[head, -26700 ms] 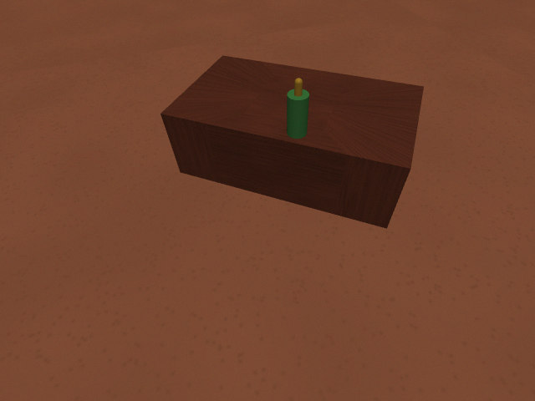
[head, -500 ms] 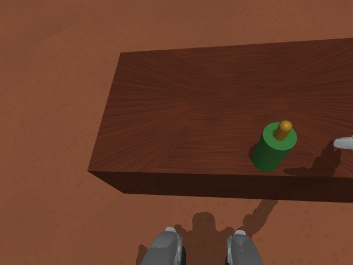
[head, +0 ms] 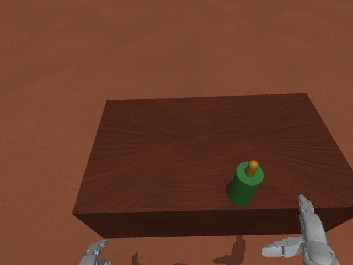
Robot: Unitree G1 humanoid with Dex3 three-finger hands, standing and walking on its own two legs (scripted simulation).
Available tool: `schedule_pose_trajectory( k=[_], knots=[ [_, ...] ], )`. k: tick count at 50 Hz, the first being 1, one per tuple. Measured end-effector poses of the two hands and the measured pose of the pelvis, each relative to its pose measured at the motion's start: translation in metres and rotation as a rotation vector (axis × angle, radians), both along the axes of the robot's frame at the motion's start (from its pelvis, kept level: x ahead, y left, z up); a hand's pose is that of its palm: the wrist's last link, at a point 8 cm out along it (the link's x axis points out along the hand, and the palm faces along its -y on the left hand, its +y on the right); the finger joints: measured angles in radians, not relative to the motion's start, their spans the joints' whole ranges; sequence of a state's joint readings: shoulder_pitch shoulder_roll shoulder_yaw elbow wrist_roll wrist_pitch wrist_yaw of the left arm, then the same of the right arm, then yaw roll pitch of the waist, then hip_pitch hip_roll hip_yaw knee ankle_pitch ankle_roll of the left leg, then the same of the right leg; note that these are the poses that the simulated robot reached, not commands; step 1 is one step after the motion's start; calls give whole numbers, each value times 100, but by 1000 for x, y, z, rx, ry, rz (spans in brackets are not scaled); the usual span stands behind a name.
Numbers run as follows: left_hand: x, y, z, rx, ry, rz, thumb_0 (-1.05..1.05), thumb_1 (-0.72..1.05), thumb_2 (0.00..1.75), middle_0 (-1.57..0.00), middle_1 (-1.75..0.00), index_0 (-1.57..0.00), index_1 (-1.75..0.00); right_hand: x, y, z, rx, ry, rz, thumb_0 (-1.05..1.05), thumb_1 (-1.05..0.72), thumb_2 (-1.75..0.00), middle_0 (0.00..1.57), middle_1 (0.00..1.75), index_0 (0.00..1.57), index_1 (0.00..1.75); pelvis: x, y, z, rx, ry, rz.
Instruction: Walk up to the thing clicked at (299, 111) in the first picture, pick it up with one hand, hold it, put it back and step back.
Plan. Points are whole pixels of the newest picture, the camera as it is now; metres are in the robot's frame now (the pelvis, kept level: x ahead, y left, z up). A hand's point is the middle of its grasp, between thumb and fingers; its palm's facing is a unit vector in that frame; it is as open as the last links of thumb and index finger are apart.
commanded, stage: home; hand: right
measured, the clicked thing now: (246, 181) +0.43 -0.19 -0.23
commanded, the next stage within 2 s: none
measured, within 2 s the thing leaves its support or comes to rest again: neither
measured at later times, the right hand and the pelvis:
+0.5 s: hand (267, 257) +0.17 -0.16 -0.07, palm faces +0.14 +0.95 -0.27, open 17.3 cm; pelvis +0.00 +0.02 -0.01, yaw -1 degrees
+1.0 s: hand out of the picture +0.07 -0.24 -0.11, palm faces +0.00 +0.92 -0.38, open 17.4 cm; pelvis +0.00 +0.01 +0.03, yaw -1 degrees
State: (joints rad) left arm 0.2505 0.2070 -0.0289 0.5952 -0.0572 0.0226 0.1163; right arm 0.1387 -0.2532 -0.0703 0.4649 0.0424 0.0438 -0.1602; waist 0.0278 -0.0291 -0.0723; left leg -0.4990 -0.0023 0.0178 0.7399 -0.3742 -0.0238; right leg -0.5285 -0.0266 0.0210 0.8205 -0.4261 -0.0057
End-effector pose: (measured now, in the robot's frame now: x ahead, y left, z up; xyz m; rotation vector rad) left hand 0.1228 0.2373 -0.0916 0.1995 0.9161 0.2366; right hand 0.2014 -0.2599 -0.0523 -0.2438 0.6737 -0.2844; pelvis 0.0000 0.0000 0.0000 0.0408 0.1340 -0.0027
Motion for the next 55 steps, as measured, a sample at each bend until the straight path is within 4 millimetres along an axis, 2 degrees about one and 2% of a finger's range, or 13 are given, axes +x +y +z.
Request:
schedule_pose_trajectory(
  k=[4, 8, 11, 15, 27, 31, 37, 42, 55],
  knots=[
    [32, -5, 8, -17, -92, -38, 1, 90, 90, -20, -30, -20, -29, -30, 26, 1, 44, 27, 21, -1, 49, -9, 7, 6, 6, 6, 3, 5, 1, -7, -20, -6],
    [53, -5, 17, -10, -155, -73, 1, 90, 90, -20, -30, -20, -30, -54, 43, -1, 84, 56, 14, -1, 49, -9, 7, 6, 6, 6, 3, 10, 0, -13, -33, -18],
    [61, -3, 21, 4, -184, -93, 1, 90, 90, -20, -30, -20, -30, -64, 48, -2, 95, 67, 2, -1, 49, -9, 7, 6, 6, 6, 2, 15, -1, -16, -38, -24],
    [61, 3, 23, 22, -197, -103, 1, 90, 90, -20, -30, -20, -30, -66, 47, 0, 81, 60, -8, -1, 50, -8, 7, 6, 6, 6, 0, 19, -2, -19, -37, -29],
    [25, 20, 8, 29, -150, -50, 1, 90, 90, -20, -30, -20, -30, -56, 54, 4, 58, 46, 30, -1, 51, -7, 6, 6, 6, 6, -1, 22, -8, -23, -29, -16],
    [10, 27, -3, 61, -15, -152, 1, 90, 90, -20, -30, -20, -30, -60, 42, -12, -2, 131, 143, -1, 51, -7, 6, 6, 6, 6, -4, 21, -2, -30, -74, -16],
    [-15, 45, 0, 51, 101, -121, 1, 90, 90, -20, -30, -20, -30, -82, 8, -21, -22, 268, 120, -1, 52, -6, 6, 5, 6, 5, 0, 17, 12, -39, -116, -16],
    [-32, 53, 3, 58, 169, -87, 1, 90, 90, -20, -30, -20, -30, -103, -12, -21, -30, 353, 69, -1, 53, -6, 6, 5, 6, 5, 1, 12, 21, -43, -143, -13],
    [-60, 49, 2, 34, 263, -59, 1, 91, 90, -20, -30, -20, -30, -155, -29, -23, -25, 513, -1, -1, 52, -6, 6, 5, 6, 5, -9, 4, 35, -49, -193, -6]
  ],
)
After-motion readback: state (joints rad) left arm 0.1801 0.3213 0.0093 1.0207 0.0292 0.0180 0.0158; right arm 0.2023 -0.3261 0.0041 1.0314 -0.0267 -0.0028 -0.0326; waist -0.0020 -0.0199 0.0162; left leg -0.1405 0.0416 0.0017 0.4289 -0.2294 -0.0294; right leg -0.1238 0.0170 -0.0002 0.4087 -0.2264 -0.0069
